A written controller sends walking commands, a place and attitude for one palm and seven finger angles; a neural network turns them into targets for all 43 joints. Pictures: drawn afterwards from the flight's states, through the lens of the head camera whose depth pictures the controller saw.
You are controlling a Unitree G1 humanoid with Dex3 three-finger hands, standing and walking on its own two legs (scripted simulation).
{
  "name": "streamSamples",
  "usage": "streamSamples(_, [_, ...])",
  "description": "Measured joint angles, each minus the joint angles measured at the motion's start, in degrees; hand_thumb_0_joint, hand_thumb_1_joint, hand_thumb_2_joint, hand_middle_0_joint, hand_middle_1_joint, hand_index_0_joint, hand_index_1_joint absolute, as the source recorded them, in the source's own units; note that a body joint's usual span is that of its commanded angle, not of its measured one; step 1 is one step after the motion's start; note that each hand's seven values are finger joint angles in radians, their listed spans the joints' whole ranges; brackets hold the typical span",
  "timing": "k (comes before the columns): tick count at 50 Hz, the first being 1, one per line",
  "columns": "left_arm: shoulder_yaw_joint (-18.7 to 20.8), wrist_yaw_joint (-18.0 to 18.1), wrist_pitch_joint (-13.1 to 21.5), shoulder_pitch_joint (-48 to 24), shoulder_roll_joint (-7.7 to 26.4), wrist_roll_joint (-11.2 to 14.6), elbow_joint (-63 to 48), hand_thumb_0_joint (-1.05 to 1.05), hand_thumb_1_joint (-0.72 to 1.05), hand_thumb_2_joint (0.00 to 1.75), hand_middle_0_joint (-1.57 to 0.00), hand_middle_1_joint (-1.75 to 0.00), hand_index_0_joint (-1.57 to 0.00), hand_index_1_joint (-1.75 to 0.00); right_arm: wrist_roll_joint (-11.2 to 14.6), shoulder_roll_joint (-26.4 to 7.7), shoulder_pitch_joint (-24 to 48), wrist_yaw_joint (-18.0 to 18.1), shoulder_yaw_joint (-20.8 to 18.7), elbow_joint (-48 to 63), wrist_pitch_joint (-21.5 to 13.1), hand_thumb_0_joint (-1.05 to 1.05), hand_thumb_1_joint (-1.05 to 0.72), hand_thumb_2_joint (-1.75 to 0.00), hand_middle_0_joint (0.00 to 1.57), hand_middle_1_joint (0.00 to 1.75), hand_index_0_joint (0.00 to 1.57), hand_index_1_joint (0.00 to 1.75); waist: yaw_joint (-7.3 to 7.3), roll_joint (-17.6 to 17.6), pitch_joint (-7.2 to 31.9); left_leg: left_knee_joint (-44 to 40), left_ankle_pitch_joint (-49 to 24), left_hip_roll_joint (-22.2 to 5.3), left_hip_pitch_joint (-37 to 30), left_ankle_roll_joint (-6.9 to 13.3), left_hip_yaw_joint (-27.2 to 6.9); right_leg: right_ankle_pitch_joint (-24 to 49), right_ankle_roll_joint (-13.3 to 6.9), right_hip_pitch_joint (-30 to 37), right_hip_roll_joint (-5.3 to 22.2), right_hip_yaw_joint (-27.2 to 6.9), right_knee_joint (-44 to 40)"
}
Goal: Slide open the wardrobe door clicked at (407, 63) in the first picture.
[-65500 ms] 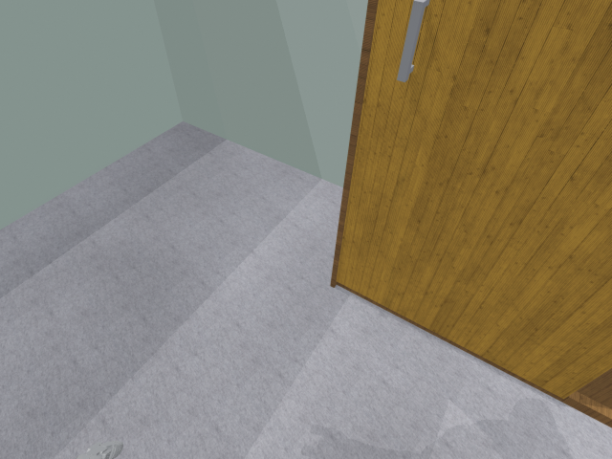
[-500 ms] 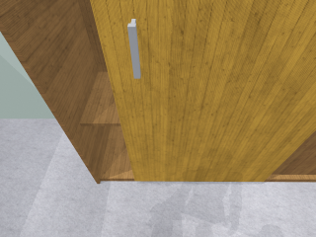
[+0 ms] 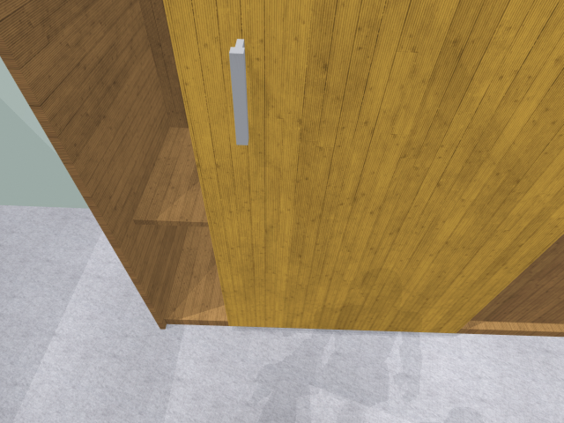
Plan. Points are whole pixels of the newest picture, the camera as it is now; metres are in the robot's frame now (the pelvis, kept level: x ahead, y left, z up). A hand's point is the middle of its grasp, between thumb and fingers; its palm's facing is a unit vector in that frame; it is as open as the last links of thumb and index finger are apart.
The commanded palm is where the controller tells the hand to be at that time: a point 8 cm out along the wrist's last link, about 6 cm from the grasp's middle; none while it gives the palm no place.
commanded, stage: look again from close up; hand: left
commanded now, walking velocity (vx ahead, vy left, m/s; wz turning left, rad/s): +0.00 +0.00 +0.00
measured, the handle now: (241, 94) +0.52 +0.11 +0.21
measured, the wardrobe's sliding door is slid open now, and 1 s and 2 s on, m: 0.23 0.23 0.23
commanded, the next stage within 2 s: raise the hand with hooked fingers in 0.36 s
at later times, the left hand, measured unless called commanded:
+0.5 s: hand out of the picture +0.05 +0.20 -0.16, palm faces +0.08 -0.97 -0.24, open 7.4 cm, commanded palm +0.10 +0.25 -0.06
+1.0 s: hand (96, 408) +0.13 +0.23 +0.03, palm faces +0.23 -0.97 -0.06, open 9.3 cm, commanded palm +0.13 +0.27 +0.03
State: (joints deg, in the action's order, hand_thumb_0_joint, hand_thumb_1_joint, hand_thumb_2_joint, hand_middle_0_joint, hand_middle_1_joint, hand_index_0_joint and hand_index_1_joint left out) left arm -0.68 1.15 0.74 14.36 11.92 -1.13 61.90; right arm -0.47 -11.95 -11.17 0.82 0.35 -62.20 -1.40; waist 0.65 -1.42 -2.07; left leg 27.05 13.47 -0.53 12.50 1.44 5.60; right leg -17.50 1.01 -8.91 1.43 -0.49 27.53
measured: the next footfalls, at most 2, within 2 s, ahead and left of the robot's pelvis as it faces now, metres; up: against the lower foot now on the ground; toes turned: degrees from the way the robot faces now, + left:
none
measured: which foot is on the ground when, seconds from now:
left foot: down 0.00-1.00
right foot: down 0.00-1.00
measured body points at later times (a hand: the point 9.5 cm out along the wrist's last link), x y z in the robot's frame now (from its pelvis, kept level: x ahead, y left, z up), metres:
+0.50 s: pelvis +0.00 -0.01 +0.00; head +0.02 +0.00 +0.45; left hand +0.04 +0.25 -0.14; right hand +0.06 -0.26 -0.14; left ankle +0.01 +0.10 -0.74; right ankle -0.03 -0.13 -0.74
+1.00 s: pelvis -0.03 -0.03 -0.05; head -0.02 -0.02 +0.40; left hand +0.11 +0.28 +0.03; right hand +0.19 -0.27 -0.09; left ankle +0.01 +0.10 -0.74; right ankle -0.03 -0.13 -0.74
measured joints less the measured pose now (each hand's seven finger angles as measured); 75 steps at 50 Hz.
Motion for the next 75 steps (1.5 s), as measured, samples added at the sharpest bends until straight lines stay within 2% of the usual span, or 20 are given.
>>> streamSamples(24, [0.4, 0.2, 0.1, -1.8, 1.8, -0.1, 0.6, 0.0, 0.91, 0.9, -0.2, -0.3, -0.2, -0.3, 0.1, -0.9, 0.8, -0.1, 0.2, -1.6, 0.2, 0.01, -0.9, -0.9, 0.21, 0.3, 0.2, 0.3, -0.08, 0.6, 0.1, -1.8, -0.9, -0.5, -0.8, -0.7, -0.7, 1.0, -0.5, 1.4, -0.6, 0.7, -2.6])
streamSamples(26, [4.8, 0.3, -4.3, 4.0, 0.8, 3.5, -19.6, 0.01, 0.9, 0.9, -0.2, -0.31, -0.21, -0.3, 1.5, -0.8, -2.1, 1.2, 0.1, 4.3, -2.3, 0.01, -0.9, -0.9, 0.21, 0.3, 0.2, 0.3, 0.14, 0.4, -0.8, -0.7, -0.5, -0.3, -0.3, -0.7, -1.0, 0.5, -0.6, 0.8, -0.4, 1.0, -1.1])
streamSamples(28, [6.1, 2.2, -0.3, 7.7, 1.0, 5.8, -37.2, 0.01, 0.89, 0.89, -0.2, -0.31, -0.21, -0.31, 2.2, -0.6, -4.8, 2.7, 0.2, 8.5, -7.1, 0.01, -0.9, -0.9, 0.21, 0.3, 0.2, 0.3, 0.84, -0.1, -0.3, -0.4, -0.6, 0.4, -0.1, -0.8, -1.3, -0.8, -0.8, -0.1, 0.4, 1.4, 1.3])
streamSamples(30, [7.1, 2.7, 2.5, 7.8, 0.8, 8.1, -48.7, 0.01, 0.88, 0.88, -0.2, -0.32, -0.21, -0.32, 2.6, -0.7, -5.7, 2.9, -0.3, 12.3, -9.7, 0.01, -0.9, -0.9, 0.21, 0.3, 0.2, 0.3, 0.0, 0.7, 1.1, 1.2, -0.3, 0.9, 1.3, -0.8, -2.4, -1.8, -0.8, -1.0, 0.8, 2.5, 3.0])
streamSamples(32, [8.9, 0.8, 7.6, 5.7, 0.6, 9.7, -54.0, 0.01, 0.85, 0.87, -0.2, -0.34, -0.21, -0.33, 2.3, -1.0, -4.8, 2.8, -0.9, 15.6, -11.1, 0.01, -0.9, -0.9, 0.21, 0.3, 0.2, 0.3, -1.14, 2.0, 3.0, 4.0, 0.5, 0.7, 4.1, -0.8, -3.2, -2.5, -0.8, -3.1, 0.7, 3.3, 4.9])
streamSamples(34, [11.1, -3.4, 14.9, 3.6, 0.8, 11.9, -54.4, 0.01, 0.82, 0.86, -0.2, -0.36, -0.21, -0.35, 1.9, -0.9, -2.8, 2.2, -1.1, 18.3, -11.7, 0.01, -0.9, -0.9, 0.21, 0.3, 0.2, 0.3, -1.94, 2.5, 5.5, 7.8, 1.7, 0.2, 8.7, -1.1, -3.2, -3.7, -1.1, -7.9, 0.4, 3.2, 8.9])
streamSamples(36, [12.7, -9.8, 21.6, 2.3, 1.6, 14.3, -52.6, 0.0, 0.79, 0.84, -0.2, -0.38, -0.21, -0.38, 2.0, -0.6, -0.6, 1.5, -1.3, 21.1, -12.0, 0.01, -0.9, -0.9, 0.21, 0.3, 0.2, 0.3, -2.1, 2.1, 6.9, 12.2, 3.1, -0.5, 13.7, -1.5, -2.8, -5.3, -1.5, -13.3, 0.0, 2.7, 13.9])
streamSamples(38, [13.7, -17.5, 25.3, 2.0, 2.5, 16.5, -49.5, 0.0, 0.75, 0.83, -0.2, -0.41, -0.21, -0.4, 2.5, -0.9, 0.8, 1.0, -1.4, 24.4, -12.3, 0.01, -0.9, -0.9, 0.21, 0.3, 0.2, 0.3, -1.9, 1.4, 6.9, 16.2, 4.3, -1.0, 17.5, -1.7, -2.8, -6.7, -1.9, -17.3, -0.4, 2.6, 18.1])
streamSamples(40, [14.5, -23.5, 24.5, 3.3, 3.3, 17.8, -47.3, 0.0, 0.7, 0.81, -0.21, -0.43, -0.22, -0.43, 2.9, -1.7, 1.3, 1.0, -1.4, 27.5, -12.4, 0.01, -0.9, -0.9, 0.21, 0.3, 0.2, 0.3, -1.34, 0.7, 6.7, 19.4, 5.4, -1.4, 20.6, -2.1, -3.1, -7.9, -2.3, -20.2, -0.7, 2.8, 21.3])
streamSamples(42, [15.6, -26.3, 22.0, 5.6, 3.7, 18.9, -46.9, 0.0, 0.66, 0.79, -0.22, -0.46, -0.22, -0.46, 2.9, -2.8, 0.8, 1.6, -1.7, 30.0, -12.5, 0.01, -0.9, -0.9, 0.21, 0.3, 0.2, 0.3, -0.46, 0.3, 6.6, 21.7, 6.3, -1.7, 22.7, -2.3, -3.7, -8.7, -2.6, -22.0, -1.0, 3.3, 23.3])
streamSamples(45, [17.7, -25.0, 20.9, 9.5, 3.4, 20.1, -50.3, 0.01, 0.59, 0.76, -0.22, -0.51, -0.23, -0.5, 2.8, -3.9, -0.5, 2.8, -2.4, 31.2, -13.0, 0.01, -0.9, -0.9, 0.21, 0.3, 0.2, 0.3, 1.22, 0.1, 6.2, 24.0, 7.4, -2.1, 23.8, -2.5, -5.1, -9.5, -2.9, -22.0, -1.5, 4.6, 24.2])
streamSamples(48, [18.8, -21.9, 23.7, 10.8, 3.1, 20.7, -57.1, 0.01, 0.52, 0.73, -0.23, -0.55, -0.23, -0.55, 2.5, -4.4, -1.8, 3.9, -2.0, 29.8, -14.1, 0.01, -0.9, -0.9, 0.21, 0.3, 0.2, 0.3, 2.7, 0.5, 6.1, 25.4, 8.2, -2.2, 23.7, -2.5, -6.9, -9.9, -3.0, -20.6, -1.8, 6.3, 23.9])
streamSamples(51, [18.2, -22.3, 25.9, 7.1, 3.7, 21.5, -60.4, 0.01, 0.45, 0.7, -0.23, -0.6, -0.23, -0.59, 2.8, -4.3, -1.7, 4.8, -0.6, 27.5, -15.0, 0.01, -0.9, -0.9, 0.2, 0.3, 0.2, 0.3, 2.95, 1.7, 5.4, 26.1, 8.4, -2.2, 23.3, -2.6, -8.3, -9.9, -3.0, -19.0, -2.0, 7.6, 23.3])
streamSamples(54, [16.8, -25.4, 22.0, 1.2, 6.0, 20.9, -59.3, 0.01, 0.37, 0.67, -0.23, -0.64, -0.24, -0.64, 3.4, -3.3, -1.2, 5.4, 1.1, 26.1, -15.3, 0.01, -0.9, -0.9, 0.21, 0.3, 0.2, 0.3, 2.4, 2.9, 4.9, 25.0, 7.7, -2.2, 22.4, -2.5, -8.3, -9.0, -2.9, -17.9, -2.1, 7.7, 21.8])
streamSamples(57, [16.7, -28.6, 13.9, -2.4, 9.4, 20.5, -56.1, 0.0, 0.3, 0.64, -0.24, -0.69, -0.25, -0.68, 3.7, -1.8, -1.3, 5.5, 2.5, 26.4, -14.7, 0.02, -0.9, -0.9, 0.21, 0.3, 0.2, 0.3, 1.05, 3.5, 5.0, 22.1, 6.5, -2.3, 20.7, -2.2, -7.0, -7.5, -2.5, -17.1, -2.0, 6.3, 19.5])
streamSamples(60, [19.4, -28.6, 7.6, -2.1, 11.1, 22.3, -55.3, 0.0, 0.23, 0.61, -0.25, -0.73, -0.25, -0.73, 3.7, -0.7, -2.6, 5.2, 3.2, 27.6, -14.4, 0.02, -0.9, -0.9, 0.21, 0.3, 0.2, 0.3, -0.35, 3.6, 5.2, 18.9, 5.4, -2.4, 18.4, -1.9, -5.3, -6.1, -2.1, -15.8, -2.1, 4.7, 16.9])
streamSamples(62, [22.0, -27.1, 6.4, -0.8, 10.9, 24.0, -57.1, 0.0, 0.19, 0.59, -0.25, -0.76, -0.26, -0.76, 3.6, -0.5, -4.1, 4.8, 3.2, 28.2, -14.6, 0.02, -0.9, -0.9, 0.21, 0.3, 0.2, 0.3, -0.54, 3.4, 5.4, 17.3, 5.0, -2.5, 17.0, -1.7, -4.5, -5.5, -1.9, -14.7, -2.1, 4.0, 15.3])
streamSamples(66, [24.6, -24.3, 8.3, 0.8, 9.3, 25.3, -62.4, 0.0, 0.1, 0.55, -0.26, -0.82, -0.26, -0.82, 3.6, -1.5, -6.7, 3.9, 2.6, 27.8, -15.7, 0.02, -0.9, -0.9, 0.21, 0.3, 0.2, 0.3, 0.59, 3.2, 5.8, 15.6, 4.8, -2.1, 14.9, -1.3, -4.1, -4.8, -1.5, -12.4, -1.8, 3.7, 13.1])
streamSamples(69, [23.4, -24.5, 7.7, 0.2, 8.3, 24.5, -64.0, 0.0, 0.03, 0.52, -0.26, -0.87, -0.26, -0.86, 4.0, -2.9, -7.0, 3.9, 2.2, 26.9, -16.1, 0.02, -0.9, -0.9, 0.21, 0.3, 0.2, 0.3, 1.6, 3.5, 5.6, 14.9, 4.7, -1.6, 13.8, -0.8, -4.4, -4.5, -1.0, -10.8, -1.4, 4.0, 11.8])
streamSamples(75, [21.1, -25.6, 1.5, -2.4, 10.0, 21.9, -63.5, 0.0, -0.11, 0.46, -0.27, -0.96, -0.28, -0.95, 4.4, -3.6, -4.4, 5.3, 2.4, 26.2, -16.1, 0.02, -0.9, -0.9, 0.21, 0.3, 0.2, 0.3, 2.15, 3.3, 4.5, 12.2, 3.2, -0.8, 10.7, -0.1, -4.4, -3.0, -0.5, -7.5, -0.7, 4.1, 8.8])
